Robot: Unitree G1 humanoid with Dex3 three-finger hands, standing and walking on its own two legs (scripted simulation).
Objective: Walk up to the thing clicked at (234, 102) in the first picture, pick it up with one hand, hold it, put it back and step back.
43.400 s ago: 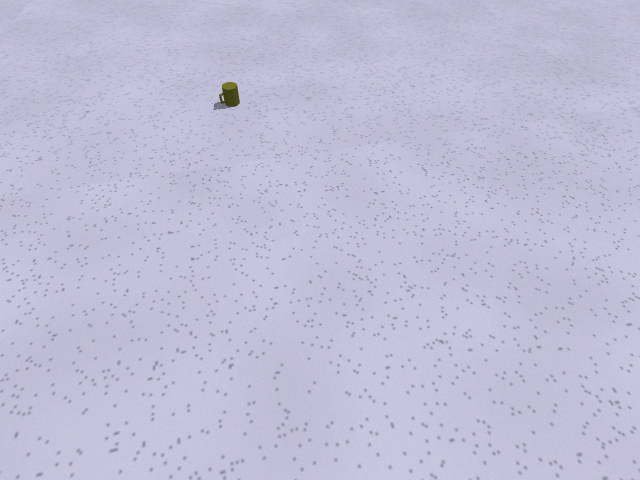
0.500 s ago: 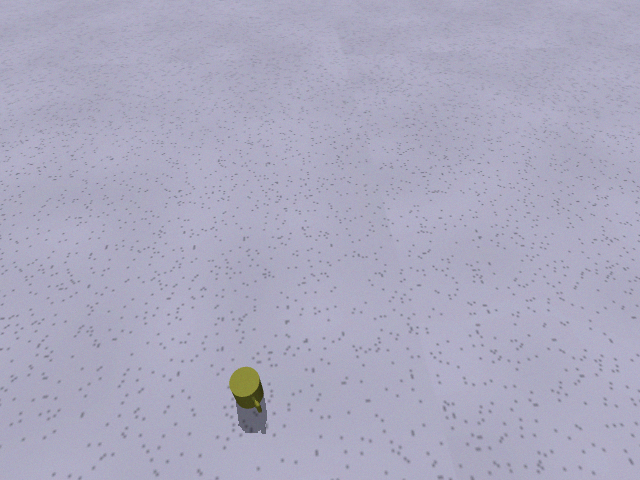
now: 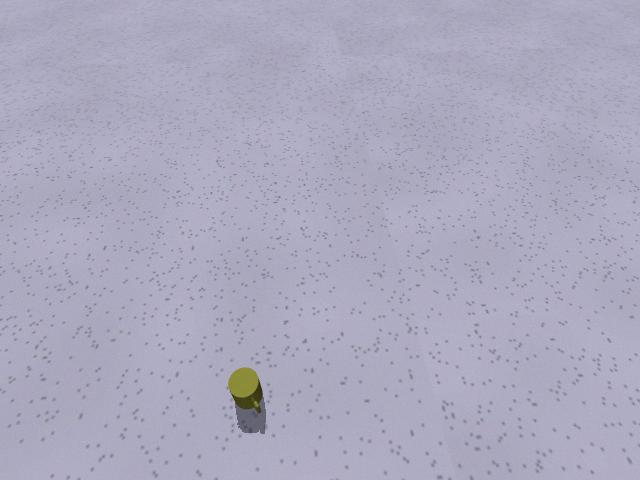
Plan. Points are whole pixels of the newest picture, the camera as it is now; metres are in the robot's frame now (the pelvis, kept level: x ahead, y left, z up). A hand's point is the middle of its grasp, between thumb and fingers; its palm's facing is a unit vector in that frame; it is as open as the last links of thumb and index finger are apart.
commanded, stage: stand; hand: left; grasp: from above
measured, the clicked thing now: (248, 393) +0.46 +0.23 -0.73
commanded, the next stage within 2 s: rise first in 0.16 s
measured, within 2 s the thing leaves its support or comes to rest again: neither
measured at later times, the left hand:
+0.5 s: hand out of the picture +0.15 +0.25 -0.16, palm faces -0.03 -0.94 -0.35, open 9.1 cm
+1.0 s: hand out of the picture +0.12 +0.26 -0.22, palm faces -0.17 -0.87 -0.46, open 14.1 cm
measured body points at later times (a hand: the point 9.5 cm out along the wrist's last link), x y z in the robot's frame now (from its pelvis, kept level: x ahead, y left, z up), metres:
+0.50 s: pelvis -0.01 +0.00 -0.02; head +0.05 +0.01 +0.43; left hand +0.15 +0.30 -0.14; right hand +0.08 -0.26 -0.14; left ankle -0.03 +0.14 -0.75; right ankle +0.00 -0.12 -0.75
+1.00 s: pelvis -0.02 +0.02 -0.08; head +0.07 +0.04 +0.36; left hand +0.12 +0.31 -0.19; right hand +0.15 -0.23 -0.17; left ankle -0.03 +0.14 -0.75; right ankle +0.00 -0.12 -0.75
